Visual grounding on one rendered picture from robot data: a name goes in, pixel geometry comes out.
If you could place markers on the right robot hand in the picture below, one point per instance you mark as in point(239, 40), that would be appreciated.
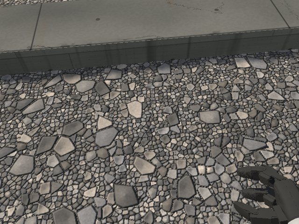
point(283, 198)

